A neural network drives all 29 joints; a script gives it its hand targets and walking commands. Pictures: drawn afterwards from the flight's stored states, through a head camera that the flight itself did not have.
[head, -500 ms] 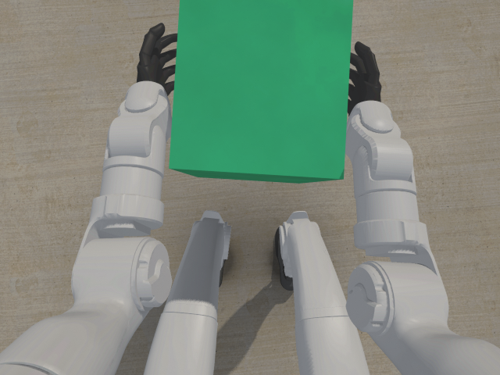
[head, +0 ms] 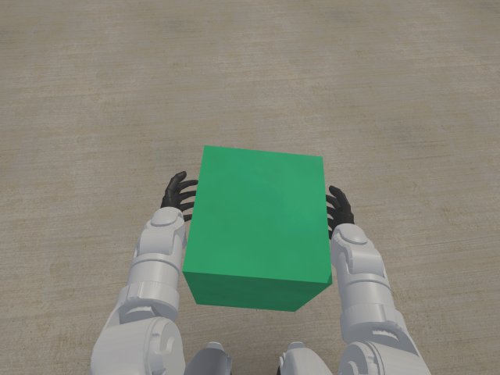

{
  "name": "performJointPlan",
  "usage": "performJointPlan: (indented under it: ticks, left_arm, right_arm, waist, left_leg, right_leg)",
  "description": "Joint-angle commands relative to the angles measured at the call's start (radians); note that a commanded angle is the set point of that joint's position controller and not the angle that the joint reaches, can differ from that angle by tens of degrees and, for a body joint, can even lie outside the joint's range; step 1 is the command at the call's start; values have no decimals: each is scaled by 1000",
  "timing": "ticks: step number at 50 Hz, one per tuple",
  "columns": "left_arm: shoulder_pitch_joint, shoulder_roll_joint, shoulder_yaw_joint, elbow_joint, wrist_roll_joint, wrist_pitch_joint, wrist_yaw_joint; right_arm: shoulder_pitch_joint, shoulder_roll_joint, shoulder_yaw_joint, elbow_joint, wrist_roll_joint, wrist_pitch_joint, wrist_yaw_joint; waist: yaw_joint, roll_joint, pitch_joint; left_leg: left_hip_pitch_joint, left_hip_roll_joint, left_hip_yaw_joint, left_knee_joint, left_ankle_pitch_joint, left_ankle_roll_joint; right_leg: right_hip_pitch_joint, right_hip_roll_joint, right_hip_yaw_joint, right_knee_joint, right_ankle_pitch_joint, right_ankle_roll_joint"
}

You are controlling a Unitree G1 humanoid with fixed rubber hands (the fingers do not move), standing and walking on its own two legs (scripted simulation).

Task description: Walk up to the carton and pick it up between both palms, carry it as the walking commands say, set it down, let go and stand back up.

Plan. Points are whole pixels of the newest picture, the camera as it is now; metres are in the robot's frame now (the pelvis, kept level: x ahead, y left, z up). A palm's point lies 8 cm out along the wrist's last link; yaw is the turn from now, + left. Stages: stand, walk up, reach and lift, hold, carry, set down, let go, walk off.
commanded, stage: reach and lift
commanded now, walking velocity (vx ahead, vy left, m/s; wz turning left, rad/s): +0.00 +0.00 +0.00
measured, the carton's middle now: (254, 236) +0.35 +0.00 -0.06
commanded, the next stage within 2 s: none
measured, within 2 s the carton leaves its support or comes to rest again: neither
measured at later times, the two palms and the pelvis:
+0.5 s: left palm (165, 211) +0.35 +0.14 +0.05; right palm (356, 221) +0.33 -0.15 +0.05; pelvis +0.04 +0.00 +0.05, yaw +0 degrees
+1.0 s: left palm (152, 209) +0.32 +0.14 +0.10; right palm (367, 220) +0.31 -0.15 +0.09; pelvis +0.02 -0.01 +0.05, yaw +0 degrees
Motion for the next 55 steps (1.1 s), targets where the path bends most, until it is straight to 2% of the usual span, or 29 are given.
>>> performJointPlan:
  ticks: [1, 2, 3, 5, 6, 7, 11, 14, 16, 18, 20, 21, 24, 30, 32, 33, 34, 36, 37, 38, 40, 42, 44, 45, 46, 49, 51, 54, 55]
  left_arm:
    - [-486, -1181, -603, -64, -181, -21, -270]
    - [-494, -1159, -604, -80, -167, -31, -266]
    - [-489, -1186, -663, -115, -196, -31, -263]
    - [-505, -1216, -754, -228, -245, -39, -260]
    - [-463, -1194, -743, -209, -228, -32, -253]
    - [-436, -1163, -716, -184, -211, -28, -254]
    - [-306, -1144, -714, -189, -185, -4, -248]
    - [-297, -1110, -758, -237, -207, 14, -246]
    - [-267, -1130, -787, -272, -206, 32, -251]
    - [-278, -1120, -785, -298, -215, 45, -257]
    - [-217, -1109, -796, -301, -219, 63, -253]
    - [-237, -1103, -822, -331, -221, 72, -249]
    - [-264, -1096, -850, -391, -259, 100, -254]
    - [-202, -1033, -779, -349, -217, 167, -267]
    - [-275, -1033, -811, -439, -241, 175, -265]
    - [-243, -1042, -824, -412, -251, 199, -268]
    - [-275, -1034, -828, -442, -265, 204, -272]
    - [-270, -1021, -788, -409, -246, 226, -278]
    - [-317, -1018, -806, -432, -262, 226, -283]
    - [-322, -1012, -795, -435, -256, 236, -286]
    - [-394, -1020, -806, -451, -265, 243, -290]
    - [-393, -1030, -786, -435, -266, 252, -296]
    - [-384, -1024, -759, -406, -267, 266, -295]
    - [-432, -1028, -762, -433, -269, 261, -296]
    - [-456, -1047, -772, -417, -275, 259, -293]
    - [-429, -1041, -713, -361, -250, 268, -297]
    - [-491, -1060, -717, -352, -262, 262, -297]
    - [-528, -1107, -761, -383, -285, 261, -292]
    - [-477, -1116, -768, -390, -281, 260, -288]
  right_arm:
    - [-560, 1027, 605, -74, 162, -35, 250]
    - [-561, 1009, 613, -74, 161, -41, 251]
    - [-549, 1031, 658, -124, 182, -46, 249]
    - [-542, 1044, 739, -215, 224, -54, 249]
    - [-526, 1029, 719, -200, 214, -52, 251]
    - [-513, 1016, 707, -182, 199, -44, 249]
    - [-441, 1004, 763, -234, 216, -20, 246]
    - [-381, 991, 762, -227, 211, 0, 239]
    - [-331, 986, 763, -261, 200, 15, 237]
    - [-310, 1000, 761, -250, 212, 33, 230]
    - [-316, 1004, 788, -310, 235, 49, 230]
    - [-291, 1003, 781, -299, 234, 60, 233]
    - [-266, 989, 791, -338, 234, 89, 227]
    - [-295, 996, 795, -372, 245, 158, 221]
    - [-322, 1034, 819, -386, 265, 181, 225]
    - [-312, 994, 825, -410, 264, 194, 221]
    - [-307, 1019, 828, -416, 251, 204, 220]
    - [-339, 1004, 810, -412, 248, 223, 216]
    - [-364, 993, 807, -434, 242, 224, 215]
    - [-343, 995, 779, -401, 231, 236, 215]
    - [-380, 997, 769, -387, 232, 241, 220]
    - [-412, 1031, 778, -381, 243, 252, 226]
    - [-434, 1015, 765, -366, 239, 266, 232]
    - [-436, 1036, 754, -334, 242, 268, 235]
    - [-442, 1007, 733, -324, 234, 261, 240]
    - [-528, 1006, 751, -347, 248, 263, 246]
    - [-544, 1015, 735, -310, 240, 255, 254]
    - [-502, 1004, 721, -288, 241, 251, 265]
    - [-539, 993, 743, -352, 262, 240, 268]
  waist:
    - [-5, 18, -628]
    - [3, 48, -617]
    - [-6, 7, -678]
    - [-25, 17, -739]
    - [-5, 44, -696]
    - [-9, -7, -651]
    - [30, 0, -591]
    - [1, -31, -565]
    - [-18, 4, -555]
    - [-8, 34, -520]
    - [5, 5, -495]
    - [-5, 60, -446]
    - [-28, 26, -409]
    - [19, -3, -294]
    - [24, -12, -305]
    - [12, 5, -254]
    - [22, -40, -267]
    - [21, -8, -224]
    - [-11, -65, -208]
    - [-4, -8, -204]
    - [-19, -5, -163]
    - [10, -21, -168]
    - [3, -38, -138]
    - [14, -6, -154]
    - [-10, 7, -170]
    - [30, -11, -173]
    - [26, -27, -210]
    - [-15, 52, -252]
    - [7, 43, -279]
  left_leg:
    - [420, -46, -37, -212, 385, -20]
    - [414, -53, -25, -226, 401, -19]
    - [475, -41, -50, -228, 464, -21]
    - [530, -38, -54, -232, 537, -29]
    - [528, -42, -60, -245, 508, -33]
    - [508, -40, -54, -257, 489, -27]
    - [537, -43, -39, -319, 486, -18]
    - [600, -28, -57, -343, 544, -18]
    - [605, -34, -41, -358, 528, -27]
    - [591, -36, -44, -372, 495, -27]
    - [660, -31, -48, -385, 558, -18]
    - [658, -28, -41, -405, 552, -25]
    - [655, -24, -43, -424, 534, -23]
    - [643, -31, -31, -478, 382, -11]
    - [668, -24, -32, -491, 359, -4]
    - [679, -27, -23, -503, 367, -10]
    - [685, -25, -29, -499, 353, -1]
    - [666, -29, -16, -510, 287, 0]
    - [655, -29, -17, -511, 271, 5]
    - [661, -30, -9, -519, 240, -4]
    - [631, -25, -11, -524, 143, 2]
    - [624, -33, -7, -521, 168, 8]
    - [625, -25, -1, -530, 142, 7]
    - [626, -25, 1, -518, 135, 3]
    - [628, -10, -11, -524, 130, -6]
    - [618, -20, 7, -515, 94, 5]
    - [637, -14, -9, -513, 107, -2]
    - [667, -6, -12, -515, 146, -18]
    - [678, -6, -15, -505, 227, -23]
  right_leg:
    - [379, 74, 2, -187, 373, -15]
    - [392, 71, 8, -200, 393, -18]
    - [424, 79, 9, -200, 433, -16]
    - [494, 83, 14, -210, 505, -18]
    - [470, 82, 9, -223, 465, -17]
    - [457, 80, 6, -241, 458, -11]
    - [556, 78, 20, -300, 470, -9]
    - [577, 81, 10, -318, 517, 4]
    - [622, 77, 14, -349, 517, -5]
    - [658, 60, 25, -366, 506, -6]
    - [645, 71, 8, -378, 542, 10]
    - [634, 71, 8, -397, 520, 2]
    - [697, 61, 14, -421, 567, 2]
    - [745, 47, 10, -475, 444, 7]
    - [769, 50, 11, -479, 410, 6]
    - [771, 47, 12, -498, 415, 3]
    - [767, 48, 16, -501, 398, 1]
    - [771, 33, 20, -515, 343, -2]
    - [762, 37, 22, -517, 342, 1]
    - [756, 35, 21, -528, 304, -4]
    - [738, 32, 23, -537, 184, -17]
    - [752, 25, 30, -539, 196, -16]
    - [752, 30, 17, -543, 169, -18]
    - [736, 21, 29, -534, 157, -21]
    - [721, 28, 20, -528, 154, -28]
    - [721, 21, 24, -530, 77, -28]
    - [722, 26, 24, -533, 93, -28]
    - [695, 27, 16, -511, 159, -34]
    - [726, 37, 12, -504, 234, -32]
